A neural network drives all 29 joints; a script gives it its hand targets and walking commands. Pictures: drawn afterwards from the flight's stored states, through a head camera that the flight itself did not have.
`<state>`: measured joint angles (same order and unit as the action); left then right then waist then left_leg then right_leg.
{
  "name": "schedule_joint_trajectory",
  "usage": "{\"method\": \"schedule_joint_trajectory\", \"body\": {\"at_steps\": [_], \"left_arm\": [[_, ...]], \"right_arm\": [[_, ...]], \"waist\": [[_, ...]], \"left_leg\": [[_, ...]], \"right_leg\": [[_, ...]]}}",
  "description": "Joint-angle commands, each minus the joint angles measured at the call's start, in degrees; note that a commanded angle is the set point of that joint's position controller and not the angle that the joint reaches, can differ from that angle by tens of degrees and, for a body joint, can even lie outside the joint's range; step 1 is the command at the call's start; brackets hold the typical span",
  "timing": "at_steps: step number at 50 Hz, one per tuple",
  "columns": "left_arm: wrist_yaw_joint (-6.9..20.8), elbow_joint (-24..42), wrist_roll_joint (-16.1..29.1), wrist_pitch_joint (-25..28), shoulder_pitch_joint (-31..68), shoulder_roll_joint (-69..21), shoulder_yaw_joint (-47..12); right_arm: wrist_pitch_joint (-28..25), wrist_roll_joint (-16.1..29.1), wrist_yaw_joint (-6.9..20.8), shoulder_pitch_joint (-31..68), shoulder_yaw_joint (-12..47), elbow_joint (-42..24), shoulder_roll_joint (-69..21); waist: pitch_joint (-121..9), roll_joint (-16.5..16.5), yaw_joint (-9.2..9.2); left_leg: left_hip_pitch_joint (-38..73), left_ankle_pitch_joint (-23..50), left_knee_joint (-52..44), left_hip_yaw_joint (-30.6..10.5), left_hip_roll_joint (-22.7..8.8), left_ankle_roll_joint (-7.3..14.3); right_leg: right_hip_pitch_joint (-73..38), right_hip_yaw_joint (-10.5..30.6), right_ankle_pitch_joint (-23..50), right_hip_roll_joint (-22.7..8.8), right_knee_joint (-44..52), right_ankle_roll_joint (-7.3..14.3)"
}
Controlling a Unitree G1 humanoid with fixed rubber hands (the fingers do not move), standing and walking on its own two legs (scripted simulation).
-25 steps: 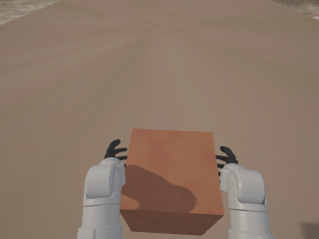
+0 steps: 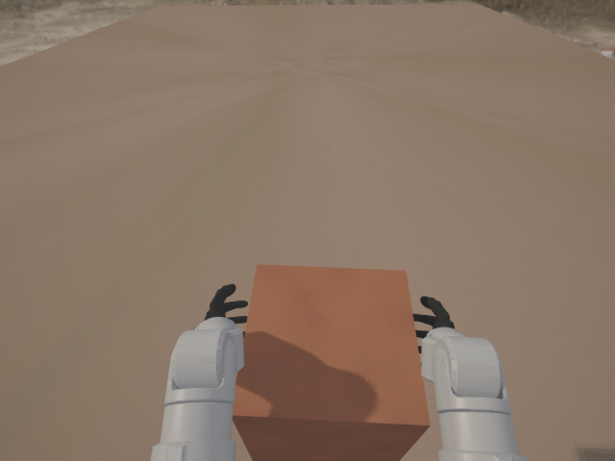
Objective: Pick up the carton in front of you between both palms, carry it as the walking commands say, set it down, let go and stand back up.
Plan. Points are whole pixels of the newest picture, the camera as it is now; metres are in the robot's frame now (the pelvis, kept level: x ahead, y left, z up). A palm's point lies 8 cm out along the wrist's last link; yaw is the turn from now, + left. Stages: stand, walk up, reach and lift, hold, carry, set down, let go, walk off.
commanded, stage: carry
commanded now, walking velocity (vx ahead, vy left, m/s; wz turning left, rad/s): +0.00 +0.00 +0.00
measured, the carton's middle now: (326, 372) +0.30 +0.00 -0.02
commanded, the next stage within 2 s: hold in 0.78 s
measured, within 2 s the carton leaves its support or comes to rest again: neither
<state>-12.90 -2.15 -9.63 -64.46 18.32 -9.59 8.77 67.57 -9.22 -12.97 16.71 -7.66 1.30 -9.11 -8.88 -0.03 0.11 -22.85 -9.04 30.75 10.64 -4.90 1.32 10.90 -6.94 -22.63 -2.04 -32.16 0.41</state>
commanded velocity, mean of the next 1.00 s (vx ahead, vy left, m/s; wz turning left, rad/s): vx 0.00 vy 0.00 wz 0.00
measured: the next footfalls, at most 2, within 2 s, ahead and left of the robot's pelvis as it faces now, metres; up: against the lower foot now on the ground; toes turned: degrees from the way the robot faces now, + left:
none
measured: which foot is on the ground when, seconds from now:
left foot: down 0.00-1.00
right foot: down 0.00-1.00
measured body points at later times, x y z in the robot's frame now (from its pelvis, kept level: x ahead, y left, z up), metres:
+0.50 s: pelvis -0.02 +0.00 +0.00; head -0.05 +0.00 +0.45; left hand +0.29 +0.15 +0.03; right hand +0.28 -0.15 +0.03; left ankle +0.08 +0.11 -0.73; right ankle -0.06 -0.10 -0.73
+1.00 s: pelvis -0.02 +0.00 +0.01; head -0.04 +0.02 +0.46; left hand +0.29 +0.12 +0.04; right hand +0.26 -0.18 +0.03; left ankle +0.08 +0.13 -0.73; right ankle -0.06 -0.10 -0.73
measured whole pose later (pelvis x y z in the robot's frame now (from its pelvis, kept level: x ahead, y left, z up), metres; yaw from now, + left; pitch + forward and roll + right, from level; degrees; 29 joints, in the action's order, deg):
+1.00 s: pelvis -0.02 +0.00 +0.01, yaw -7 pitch -6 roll +0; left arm -1.0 -10.6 -15.5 -39.5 12.4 -8.2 9.7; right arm 37.8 -14.1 -2.0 13.4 -11.2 16.2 -8.4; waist 2.8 -2.4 0.5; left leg -11.2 -5.3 22.1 -0.7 -1.4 -1.6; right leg 2.4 1.0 -16.8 1.4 -25.0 1.2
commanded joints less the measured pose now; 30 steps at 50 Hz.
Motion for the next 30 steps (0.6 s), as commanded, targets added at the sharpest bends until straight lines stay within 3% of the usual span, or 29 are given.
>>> {"method": "schedule_joint_trajectory", "body": {"at_steps": [1, 9, 17, 24, 30], "left_arm": [[26.3, -2.9, 24.1, 1.7, 25.9, -63.6, -36.5], [26.7, -4.6, 20.5, 9.5, 22.1, -61.8, -35.6], [26.8, -7.3, 14.3, 18.5, 18.6, -58.9, -32.5], [26.0, -12.7, 7.1, 25.8, 20.1, -53.4, -24.9], [26.1, -15.1, 6.3, 28.6, 21.1, -54.6, -24.4]], "right_arm": [[-5.4, 25.2, 25.8, 34.1, 36.5, -3.1, -61.6], [-13.1, 22.2, 26.5, 30.9, 35.7, -1.2, -60.1], [-22.1, 16.0, 26.6, 26.8, 32.5, 2.4, -57.0], [-29.8, 8.5, 25.6, 27.6, 25.1, 7.7, -51.1], [-32.6, 7.7, 25.7, 28.6, 24.7, 10.2, -52.8]], "waist": [[-9.2, -0.2, -0.07], [-10.1, 0.0, -0.04], [-10.4, 0.1, 0.03], [-10.3, 0.3, -0.02], [-11.3, 0.2, -0.06]], "left_leg": [[11.4, 6.5, -3.5, -7.2, -5.1, 0.1], [11.8, 6.6, -4.0, -7.2, -5.0, -0.1], [11.7, 8.3, -3.6, -7.0, -5.2, -0.1], [11.4, 7.1, -3.9, -7.1, -5.2, 0.0], [11.7, 7.6, -3.6, -7.0, -5.2, 0.1]], "right_leg": [[6.0, 5.9, 7.9, -6.4, 8.1, 1.3], [6.1, 6.0, 7.7, -6.3, 7.8, 1.6], [6.2, 6.0, 9.0, -6.1, 6.9, 1.5], [6.6, 6.1, 8.1, -6.0, 7.1, 1.9], [6.0, 6.0, 9.5, -5.8, 6.4, 2.1]]}}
